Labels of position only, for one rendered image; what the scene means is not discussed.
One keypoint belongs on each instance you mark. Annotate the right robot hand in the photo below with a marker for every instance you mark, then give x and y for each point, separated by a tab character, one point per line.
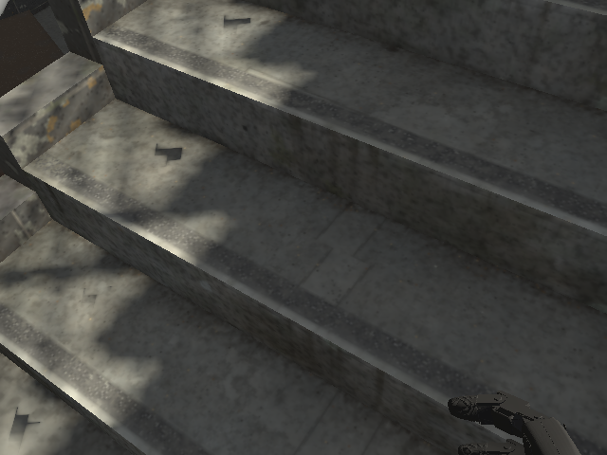
541	435

